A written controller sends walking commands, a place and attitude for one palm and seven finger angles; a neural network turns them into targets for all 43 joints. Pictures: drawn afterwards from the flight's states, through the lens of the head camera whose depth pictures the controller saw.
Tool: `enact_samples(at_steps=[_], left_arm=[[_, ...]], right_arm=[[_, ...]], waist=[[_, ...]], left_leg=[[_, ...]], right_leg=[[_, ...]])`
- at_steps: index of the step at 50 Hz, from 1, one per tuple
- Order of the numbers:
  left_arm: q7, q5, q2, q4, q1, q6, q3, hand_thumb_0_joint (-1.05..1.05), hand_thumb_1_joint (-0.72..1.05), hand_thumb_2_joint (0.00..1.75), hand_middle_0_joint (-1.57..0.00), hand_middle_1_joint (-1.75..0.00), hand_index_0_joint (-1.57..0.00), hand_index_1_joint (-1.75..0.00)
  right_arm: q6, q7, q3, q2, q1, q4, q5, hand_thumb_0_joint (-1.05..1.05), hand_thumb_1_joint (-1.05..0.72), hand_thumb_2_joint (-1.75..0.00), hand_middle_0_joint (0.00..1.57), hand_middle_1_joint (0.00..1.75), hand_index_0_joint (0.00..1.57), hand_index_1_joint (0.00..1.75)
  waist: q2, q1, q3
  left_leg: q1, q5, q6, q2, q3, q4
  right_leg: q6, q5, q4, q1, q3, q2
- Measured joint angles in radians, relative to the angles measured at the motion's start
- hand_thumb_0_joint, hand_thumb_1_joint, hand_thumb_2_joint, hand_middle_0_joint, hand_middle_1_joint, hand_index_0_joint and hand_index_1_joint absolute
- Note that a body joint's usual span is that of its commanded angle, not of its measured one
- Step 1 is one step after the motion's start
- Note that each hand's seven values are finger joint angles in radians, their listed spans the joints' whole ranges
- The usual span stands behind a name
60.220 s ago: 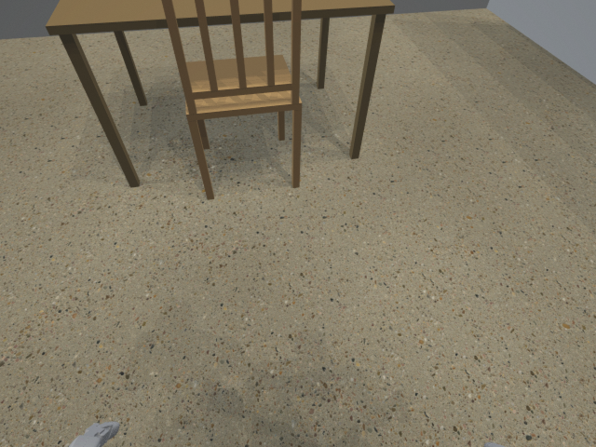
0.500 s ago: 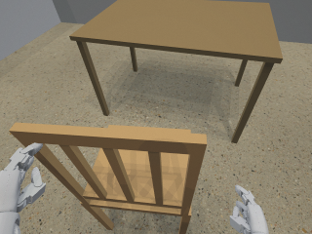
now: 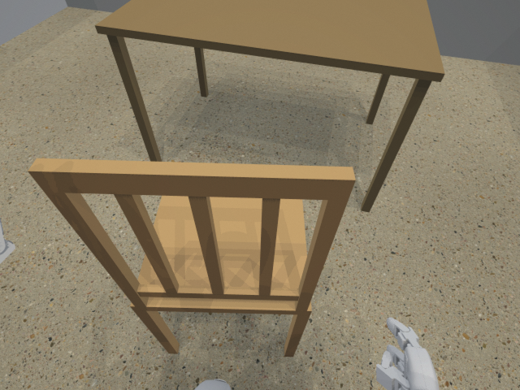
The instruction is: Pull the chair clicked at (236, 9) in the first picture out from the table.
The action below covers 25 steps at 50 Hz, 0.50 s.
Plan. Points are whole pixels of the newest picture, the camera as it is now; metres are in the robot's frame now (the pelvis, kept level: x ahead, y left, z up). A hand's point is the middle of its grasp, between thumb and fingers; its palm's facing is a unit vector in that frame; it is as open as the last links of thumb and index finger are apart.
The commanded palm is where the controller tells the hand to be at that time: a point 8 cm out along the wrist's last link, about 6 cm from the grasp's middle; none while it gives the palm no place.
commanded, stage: step back with the hand held close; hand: left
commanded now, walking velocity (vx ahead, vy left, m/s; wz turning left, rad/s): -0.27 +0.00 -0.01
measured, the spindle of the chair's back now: (210, 251) +0.35 +0.13 -0.04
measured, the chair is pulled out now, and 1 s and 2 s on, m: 0.63 0.63 0.63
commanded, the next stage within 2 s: stop stepping back and stand still in 0.44 s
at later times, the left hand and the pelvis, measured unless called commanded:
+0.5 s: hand out of the picture +0.13 +0.26 +0.21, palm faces +0.43 -0.70 -0.57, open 7.4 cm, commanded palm +0.06 +0.29 +0.19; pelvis -0.09 +0.00 +0.00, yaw -2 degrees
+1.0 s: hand out of the picture +0.02 +0.26 +0.19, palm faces +0.44 -0.78 -0.44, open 7.4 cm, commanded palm -0.03 +0.30 +0.19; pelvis -0.17 +0.00 +0.01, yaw +0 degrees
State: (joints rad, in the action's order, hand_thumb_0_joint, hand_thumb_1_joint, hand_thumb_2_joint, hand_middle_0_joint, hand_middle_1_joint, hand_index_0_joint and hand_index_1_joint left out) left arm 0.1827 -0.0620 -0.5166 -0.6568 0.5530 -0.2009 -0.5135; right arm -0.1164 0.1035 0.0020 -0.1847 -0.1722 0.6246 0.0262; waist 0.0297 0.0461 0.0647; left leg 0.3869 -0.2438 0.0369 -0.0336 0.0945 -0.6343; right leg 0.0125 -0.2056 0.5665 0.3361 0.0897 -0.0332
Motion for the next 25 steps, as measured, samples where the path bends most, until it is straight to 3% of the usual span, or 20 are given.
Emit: enact_samples(at_steps=[3,6,9,11,13,16,21,23,25], left_arm=[[0.004,0.006,0.058,0.127,-0.043,-0.014,0.004,0.01,0.89,0.89,-0.21,-0.30,-0.23,-0.31],[0.003,0.007,0.121,0.248,-0.077,0.020,0.057,0.00,0.89,0.90,-0.21,-0.30,-0.22,-0.30],[-0.009,0.012,0.160,0.294,-0.084,0.061,0.113,0.01,0.89,0.90,-0.20,-0.30,-0.21,-0.30],[-0.012,0.022,0.164,0.273,-0.074,0.075,0.135,0.01,0.89,0.90,-0.20,-0.30,-0.21,-0.30],[-0.016,0.032,0.153,0.210,-0.039,0.073,0.138,0.01,0.89,0.90,-0.21,-0.30,-0.21,-0.30],[-0.021,0.044,0.107,0.079,0.004,0.042,0.118,0.02,0.88,0.89,-0.21,-0.30,-0.21,-0.30],[-0.018,0.025,0.008,-0.034,0.038,-0.092,-0.025,0.02,0.88,0.89,-0.21,-0.30,-0.21,-0.30],[-0.023,0.020,0.006,0.015,0.008,-0.124,-0.058,0.01,0.88,0.89,-0.21,-0.30,-0.21,-0.30],[-0.037,0.021,0.037,0.100,-0.050,-0.133,-0.037,0.01,0.89,0.90,-0.21,-0.30,-0.21,-0.30]], right_arm=[[0.016,-0.013,-0.012,-0.005,-0.012,0.013,0.002,0.01,-0.90,-0.90,0.20,0.30,0.20,0.30],[0.036,-0.022,-0.019,-0.030,-0.019,0.036,0.001,0.01,-0.90,-0.90,0.20,0.30,0.20,0.30],[0.052,-0.018,-0.016,-0.050,-0.031,0.030,0.002,0.01,-0.90,-0.90,0.20,0.30,0.20,0.30],[0.055,-0.011,-0.010,-0.045,-0.030,0.023,0.002,0.01,-0.90,-0.90,0.20,0.30,0.20,0.30],[0.042,-0.012,-0.004,-0.032,-0.042,0.003,-0.002,0.01,-0.90,-0.90,0.20,0.30,0.20,0.30],[0.000,-0.014,-0.007,-0.014,-0.081,-0.025,-0.011,0.01,-0.90,-0.90,0.20,0.30,0.20,0.30],[-0.060,-0.027,-0.014,0.014,-0.067,0.015,-0.030,0.01,-0.90,-0.90,0.20,0.30,0.20,0.30],[-0.069,-0.033,-0.017,0.018,-0.015,0.040,-0.039,0.01,-0.90,-0.90,0.20,0.30,0.20,0.30],[-0.069,-0.041,-0.026,0.005,0.051,0.061,-0.046,0.01,-0.90,-0.90,0.20,0.30,0.20,0.30]], waist=[[0.032,-0.016,-0.059],[0.040,-0.034,-0.092],[0.033,-0.059,-0.094],[-0.002,-0.060,-0.052],[-0.030,-0.063,-0.023],[-0.034,-0.074,-0.011],[-0.048,-0.029,-0.048],[-0.036,-0.007,-0.038],[0.029,-0.003,0.010]], left_leg=[[0.034,-0.127,-0.015,0.008,-0.017,-0.072],[0.035,-0.162,-0.032,0.023,-0.055,-0.163],[-0.006,-0.140,-0.043,0.014,-0.066,-0.065],[-0.007,-0.036,-0.041,0.015,-0.072,-0.042],[-0.003,-0.008,-0.037,0.006,-0.070,-0.025],[0.029,0.016,-0.030,-0.008,-0.025,-0.007],[0.099,0.060,-0.015,-0.017,-0.033,0.025],[0.118,0.088,-0.008,-0.029,-0.055,0.047],[0.114,0.126,0.001,-0.063,-0.048,0.075]], right_leg=[[-0.004,0.007,0.005,0.020,-0.013,-0.007],[0.003,0.015,0.017,0.039,-0.027,-0.027],[0.016,0.012,0.037,0.072,-0.014,-0.038],[0.020,-0.023,0.046,0.078,-0.020,-0.039],[0.019,-0.097,0.070,0.088,-0.033,-0.020],[0.015,-0.106,0.145,0.058,-0.031,0.017],[-0.006,-0.157,0.041,-0.087,-0.047,0.026],[-0.001,-0.196,-0.038,-0.125,-0.057,0.027],[0.008,-0.150,-0.081,-0.131,-0.056,0.060]])
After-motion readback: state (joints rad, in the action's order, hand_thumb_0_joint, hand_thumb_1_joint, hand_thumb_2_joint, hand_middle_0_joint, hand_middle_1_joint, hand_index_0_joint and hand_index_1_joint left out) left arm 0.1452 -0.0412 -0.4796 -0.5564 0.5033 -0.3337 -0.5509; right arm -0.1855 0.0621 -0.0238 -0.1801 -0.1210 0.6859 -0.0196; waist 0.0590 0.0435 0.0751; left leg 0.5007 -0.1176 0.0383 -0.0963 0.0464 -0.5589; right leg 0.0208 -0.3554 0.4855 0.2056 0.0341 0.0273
